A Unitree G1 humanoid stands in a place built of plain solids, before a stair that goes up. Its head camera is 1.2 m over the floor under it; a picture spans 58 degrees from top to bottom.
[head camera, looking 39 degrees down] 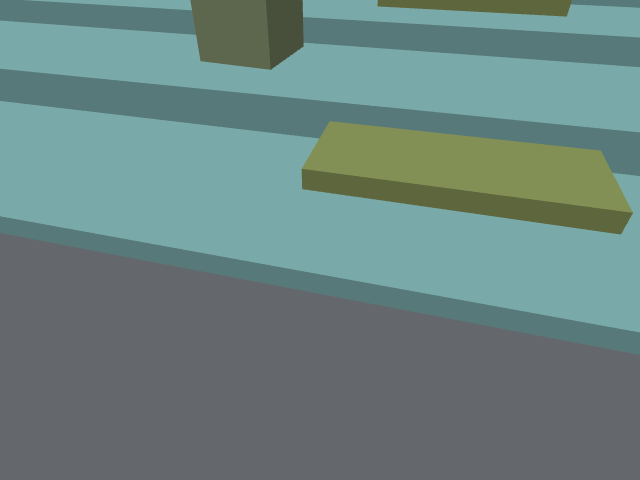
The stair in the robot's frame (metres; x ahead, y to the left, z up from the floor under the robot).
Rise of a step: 0.11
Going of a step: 0.54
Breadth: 1.36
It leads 15 degrees to the right of straight ahead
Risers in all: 3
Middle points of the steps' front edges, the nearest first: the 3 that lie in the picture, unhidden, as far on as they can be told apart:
1.04 -0.44 0.10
1.56 -0.57 0.21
2.08 -0.71 0.32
